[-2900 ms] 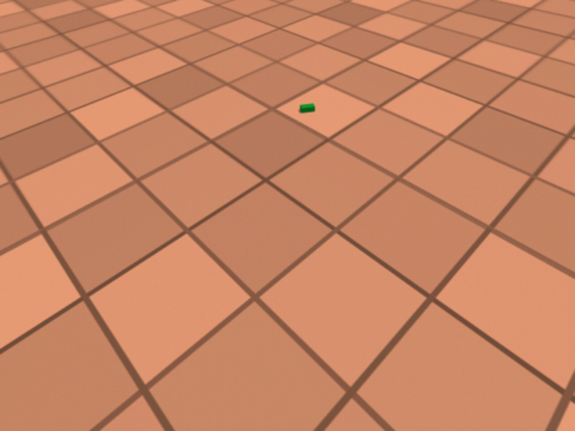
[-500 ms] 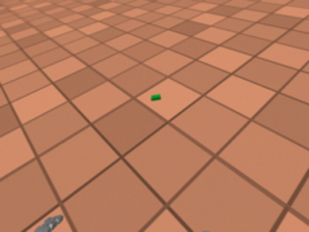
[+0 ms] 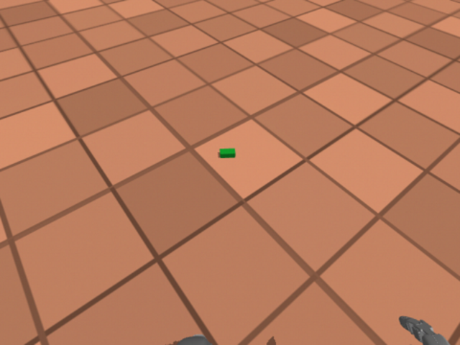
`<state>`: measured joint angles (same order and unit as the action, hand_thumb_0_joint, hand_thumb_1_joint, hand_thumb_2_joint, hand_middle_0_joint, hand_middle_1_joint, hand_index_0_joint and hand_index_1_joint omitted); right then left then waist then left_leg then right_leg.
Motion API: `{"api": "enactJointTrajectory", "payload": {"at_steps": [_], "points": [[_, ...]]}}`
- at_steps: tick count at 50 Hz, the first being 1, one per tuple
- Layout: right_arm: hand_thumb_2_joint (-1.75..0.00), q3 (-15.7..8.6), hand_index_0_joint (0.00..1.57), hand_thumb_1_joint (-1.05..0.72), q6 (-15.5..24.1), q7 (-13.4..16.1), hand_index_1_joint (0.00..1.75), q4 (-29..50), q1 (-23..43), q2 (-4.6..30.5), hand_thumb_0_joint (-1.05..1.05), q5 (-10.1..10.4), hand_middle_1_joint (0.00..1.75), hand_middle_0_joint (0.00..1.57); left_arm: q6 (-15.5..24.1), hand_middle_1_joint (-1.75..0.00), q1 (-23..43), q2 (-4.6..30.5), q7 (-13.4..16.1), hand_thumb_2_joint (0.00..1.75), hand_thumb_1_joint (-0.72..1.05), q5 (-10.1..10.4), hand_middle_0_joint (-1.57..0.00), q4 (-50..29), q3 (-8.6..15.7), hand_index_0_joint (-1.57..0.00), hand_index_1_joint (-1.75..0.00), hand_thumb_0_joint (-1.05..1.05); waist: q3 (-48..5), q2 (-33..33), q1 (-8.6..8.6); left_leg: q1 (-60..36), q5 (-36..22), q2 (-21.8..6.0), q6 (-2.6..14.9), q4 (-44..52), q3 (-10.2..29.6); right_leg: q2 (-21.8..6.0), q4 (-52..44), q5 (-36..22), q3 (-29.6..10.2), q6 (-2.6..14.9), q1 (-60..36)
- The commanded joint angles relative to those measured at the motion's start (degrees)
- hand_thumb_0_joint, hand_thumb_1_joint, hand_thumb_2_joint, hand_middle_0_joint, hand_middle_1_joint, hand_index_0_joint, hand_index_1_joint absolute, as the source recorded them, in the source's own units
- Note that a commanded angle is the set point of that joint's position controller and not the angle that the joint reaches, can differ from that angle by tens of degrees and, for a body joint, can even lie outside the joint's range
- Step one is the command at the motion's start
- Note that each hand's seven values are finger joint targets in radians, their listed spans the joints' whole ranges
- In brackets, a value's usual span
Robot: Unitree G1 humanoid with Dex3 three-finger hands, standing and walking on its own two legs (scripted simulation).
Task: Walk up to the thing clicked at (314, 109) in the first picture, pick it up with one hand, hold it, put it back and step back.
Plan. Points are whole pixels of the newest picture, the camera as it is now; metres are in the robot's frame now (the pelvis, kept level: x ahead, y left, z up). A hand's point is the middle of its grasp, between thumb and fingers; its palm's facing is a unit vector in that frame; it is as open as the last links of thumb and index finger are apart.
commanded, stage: walk up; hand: left
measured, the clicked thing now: (227, 153) +1.23 +0.12 -0.73
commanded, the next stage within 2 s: none
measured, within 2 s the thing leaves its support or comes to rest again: neither
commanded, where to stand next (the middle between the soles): +0.88 -0.12 m, yaw +2 degrees
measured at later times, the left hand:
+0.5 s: hand (179, 233) +0.36 +0.17 -0.10, palm faces -0.04 -0.92 -0.38, open 7.4 cm
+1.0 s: hand (179, 216) +0.43 +0.19 -0.15, palm faces +0.01 -0.94 -0.33, open 7.4 cm
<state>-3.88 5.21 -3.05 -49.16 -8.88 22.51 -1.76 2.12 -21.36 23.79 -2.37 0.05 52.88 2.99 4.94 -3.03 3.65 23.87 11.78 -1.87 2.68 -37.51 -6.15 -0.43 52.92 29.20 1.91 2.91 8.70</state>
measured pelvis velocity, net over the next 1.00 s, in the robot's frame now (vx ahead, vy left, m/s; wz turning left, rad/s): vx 0.42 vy -0.08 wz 0.02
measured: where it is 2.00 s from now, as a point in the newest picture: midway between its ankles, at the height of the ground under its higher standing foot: (274, 229)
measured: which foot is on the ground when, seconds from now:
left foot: down 0.00-0.42, up 0.44-0.90, down 0.92-1.00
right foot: up 0.00-0.38, down 0.40-0.96, up 0.98-1.00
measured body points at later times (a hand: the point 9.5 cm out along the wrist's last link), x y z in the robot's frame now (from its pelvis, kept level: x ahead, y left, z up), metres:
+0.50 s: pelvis +0.23 -0.09 +0.01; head +0.25 -0.12 +0.45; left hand +0.36 +0.22 -0.08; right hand +0.25 -0.42 -0.12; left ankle +0.13 +0.07 -0.64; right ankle +0.31 -0.19 -0.72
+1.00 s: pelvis +0.42 -0.08 +0.00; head +0.45 -0.05 +0.45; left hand +0.43 +0.24 -0.13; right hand +0.53 -0.40 -0.08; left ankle +0.51 +0.03 -0.72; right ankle +0.32 -0.19 -0.68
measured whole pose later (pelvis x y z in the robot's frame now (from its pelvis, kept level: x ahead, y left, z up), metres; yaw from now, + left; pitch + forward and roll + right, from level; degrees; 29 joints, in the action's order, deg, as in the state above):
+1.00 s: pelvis +0.42 -0.08 +0.00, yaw +1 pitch -3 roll +0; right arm -3.3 4.7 -2.5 -50.0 -13.3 22.6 -1.9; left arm 1.8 -20.5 24.2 -2.3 -0.2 50.7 3.5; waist 5.8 -3.2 2.1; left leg 21.5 11.2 -1.9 1.7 -35.6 -4.4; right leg -1.3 49.7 28.8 3.7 2.4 10.0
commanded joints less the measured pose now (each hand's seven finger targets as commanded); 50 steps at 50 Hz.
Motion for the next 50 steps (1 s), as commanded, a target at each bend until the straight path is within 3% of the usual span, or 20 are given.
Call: {"api": "enactJointTrajectory", "payload": {"at_steps": [1,3,6,10,15,19,20,21,22,23,25,28,30,36,43,46,47,48,49,50], "points": [[-0.90,-5.3,0.20,-0.90,0.8,2.0,0.30,2.5,-10.4,18.1,0.00,2.5,0.30,0.20,2.5,-0.30,1.6,14.7,0.9,0.90,0.90,-0.1,-0.20,-5.2,2.7,-0.20,-0.30,0.00,-6.4,5.5,-7.06,-26.6,2.3,-20.5,10.76,21.6,30.7,-2.9,16.9,-6.2,-10.3,-0.08,28.7],[-0.90,-3.6,0.20,-0.90,1.5,2.2,0.30,3.1,-8.2,15.3,0.00,2.8,0.30,0.20,2.3,-0.30,-1.0,12.3,0.0,0.90,0.90,0.5,-0.20,-3.8,2.9,-0.20,-0.30,0.00,-2.9,6.5,-4.23,-18.6,-13.2,-15.4,7.15,21.1,17.1,-4.8,12.2,-10.4,-8.6,-0.87,23.7],[-0.90,-3.3,0.20,-0.90,2.4,1.9,0.30,3.8,-6.9,15.1,0.00,2.5,0.30,0.20,1.4,-0.30,-1.0,10.7,-1.2,0.90,0.90,0.2,-0.20,-3.8,3.0,-0.20,-0.30,0.00,-1.2,9.4,-2.90,-12.6,-12.6,-13.5,8.80,22.8,10.4,-6.1,7.7,-13.2,-5.1,-2.64,20.8],[-0.90,-3.9,0.20,-0.90,2.8,1.8,0.30,4.1,-7.1,16.7,0.00,2.0,0.30,0.20,1.1,-0.30,7.4,9.6,-2.8,0.90,0.90,-0.6,-0.20,-6.9,2.9,-0.20,-0.30,0.00,2.1,10.8,-4.30,-12.6,-10.3,-13.4,10.42,24.2,7.4,-8.3,-6.2,-17.4,-2.5,-3.66,23.2],[-0.90,-3.7,0.20,-0.90,2.0,1.9,0.30,3.5,-8.5,17.1,0.00,1.9,0.30,0.20,1.4,-0.30,12.7,9.2,-3.5,0.90,0.90,-0.7,-0.20,-7.6,3.4,-0.20,-0.30,0.00,-1.7,10.6,-5.10,-13.9,-14.1,-11.7,7.41,19.7,5.6,-5.5,-17.3,-24.9,1.2,-1.79,13.9],[-0.90,-2.9,0.20,-0.90,1.2,2.4,0.30,4.0,-9.7,14.3,0.00,1.7,0.30,0.20,2.3,-0.30,2.9,13.5,-2.2,0.90,0.90,-1.0,-0.20,-3.9,5.6,-0.20,-0.30,0.00,-10.1,0.3,0.63,-10.1,-16.0,-8.9,3.78,-2.2,2.9,-2.7,-22.7,-20.5,0.9,0.77,-6.7],[-0.90,-1.7,0.20,-0.90,1.2,2.3,0.30,3.9,-13.2,11.1,0.00,1.7,0.30,0.20,2.9,-0.30,-3.5,16.6,-1.5,0.90,0.90,-1.3,-0.20,-2.9,7.0,-0.20,-0.30,0.00,-14.6,-8.8,3.15,-4.4,-8.3,-4.2,2.06,-17.8,0.7,-8.2,-27.0,-10.3,-7.3,1.84,-14.6],[-0.90,-0.2,0.20,-0.90,0.8,2.1,0.30,4.5,-16.1,7.7,0.00,1.9,0.30,0.20,3.1,-0.30,-3.1,20.1,-0.7,0.90,0.90,-1.1,-0.20,-4.1,7.5,-0.20,-0.30,0.00,-13.5,-17.8,1.76,7.3,16.3,2.1,0.08,-26.9,2.8,-19.9,-33.7,-2.5,-27.9,4.19,-17.9],[-0.90,-2.0,0.20,-0.90,0.2,2.7,0.30,3.4,-14.2,14.0,0.00,2.0,0.30,0.20,2.8,-0.30,-1.9,21.4,-0.5,0.90,0.90,-0.3,-0.20,-4.4,7.4,-0.20,-0.30,0.00,-11.1,-13.8,2.52,12.8,17.0,1.9,-0.50,-32.5,4.5,-24.7,-39.6,-0.4,-38.9,8.31,-17.4],[-0.90,-2.3,0.20,-0.90,0.1,3.0,0.30,2.3,-11.3,16.2,0.00,1.8,0.30,0.20,2.5,-0.30,0.5,20.1,-0.2,0.90,0.90,0.4,-0.20,-5.0,6.9,-0.20,-0.30,0.00,-8.0,-9.3,1.95,13.6,14.9,-0.7,-0.49,-35.2,7.3,-24.3,-39.2,-5.1,-36.5,10.13,-13.5],[-0.90,-2.2,0.20,-0.90,-0.3,2.5,0.30,0.2,-11.9,14.4,0.00,2.9,0.30,0.20,2.8,-0.30,5.0,15.9,0.5,0.90,0.90,0.7,-0.20,-5.8,5.6,-0.20,-0.30,0.00,-3.6,-4.5,-1.24,8.8,8.0,-2.7,-0.30,-31.0,11.4,-17.2,-37.0,-19.6,-19.3,5.61,-4.2],[-0.90,-1.7,0.20,-0.90,-1.3,1.7,0.30,-0.6,-13.6,12.2,0.00,2.3,0.30,0.20,3.3,-0.30,5.9,13.2,0.5,0.90,0.90,0.3,-0.20,-5.9,4.3,-0.20,-0.30,0.00,-2.3,-5.7,-3.37,4.0,3.1,-2.0,-0.84,-24.5,10.0,-11.7,-37.1,-29.2,-9.2,3.40,1.4],[-0.90,-2.0,0.20,-0.90,-1.8,1.2,0.30,-0.4,-12.3,12.1,0.00,1.7,0.30,0.20,3.8,-0.30,5.7,13.0,0.3,0.90,0.90,0.1,-0.20,-7.0,4.3,-0.20,-0.30,0.00,-1.9,-4.7,-3.37,5.9,1.0,-1.8,-1.85,-22.8,9.1,-12.5,-39.2,-25.3,-8.0,6.36,1.3],[-0.90,-3.2,0.20,-0.90,-2.3,0.0,0.30,1.2,-6.5,12.8,0.00,0.9,0.30,0.20,4.0,-0.30,5.9,14.6,0.4,0.90,0.90,-0.9,-0.20,-8.6,5.0,-0.20,-0.30,0.00,3.0,-2.3,-2.16,10.7,-2.6,-3.8,-3.82,-10.7,10.6,-16.0,-45.9,-2.3,-10.1,6.54,2.1],[-0.90,-2.1,0.20,-0.90,-0.2,-0.3,0.30,3.1,-0.7,10.8,0.00,0.5,0.30,0.20,3.1,-0.30,1.6,13.8,0.1,0.90,0.90,-0.9,-0.20,-7.6,4.9,-0.20,-0.30,0.00,-0.2,-2.5,-0.05,1.6,-1.3,-2.7,-1.33,4.8,3.8,-14.3,-34.6,-26.8,-3.9,7.82,-4.1],[-0.90,-3.5,0.20,-0.90,0.8,0.9,0.30,-0.5,-12.7,13.6,0.00,0.2,0.30,0.20,2.3,-0.30,1.0,12.3,0.2,0.90,0.90,-0.7,-0.20,-8.2,3.7,-0.20,-0.30,0.00,-7.5,6.7,-6.17,-20.1,-0.5,1.5,1.21,11.3,1.6,-8.5,-13.8,-33.9,1.3,4.87,2.3],[-0.90,-4.9,0.20,-0.90,0.9,1.7,0.30,-1.3,-19.3,17.5,0.00,-0.7,0.30,0.20,2.2,-0.30,-1.7,9.1,0.4,0.90,0.90,0.1,-0.20,-8.7,2.4,-0.20,-0.30,0.00,-12.3,15.9,-8.85,-31.0,6.5,-6.5,4.60,13.7,12.9,-5.1,0.6,-25.9,3.1,2.26,12.2],[-0.90,-5.8,0.20,-0.90,1.0,2.4,0.30,0.3,-20.2,21.4,0.00,-0.8,0.30,0.20,2.1,-0.30,-3.5,5.6,0.2,0.90,0.90,0.3,-0.20,-9.1,1.9,-0.20,-0.30,0.00,-13.8,22.6,-8.34,-40.2,8.9,-20.3,9.05,16.2,38.2,3.3,10.3,2.3,2.0,-0.64,28.5],[-0.90,-5.9,0.20,-0.90,0.7,2.5,0.30,1.1,-18.7,21.7,0.00,1.4,0.30,0.20,1.3,-0.30,-1.4,13.1,1.1,0.90,0.90,-0.2,-0.20,-8.1,3.6,-0.20,-0.30,0.00,-12.6,13.2,-9.09,-35.9,13.9,-24.6,14.35,20.7,46.4,0.2,14.6,3.9,-4.0,0.13,30.2],[-0.90,-6.1,0.20,-0.90,0.4,2.5,0.30,1.6,-16.3,20.8,0.00,2.0,0.30,0.20,1.2,-0.30,1.2,14.7,1.3,0.90,0.90,-0.5,-0.20,-7.9,3.4,-0.20,-0.30,0.00,-8.3,10.1,-8.87,-31.1,10.2,-24.6,15.13,21.3,43.6,-2.0,16.8,1.4,-6.0,0.08,31.2]]}}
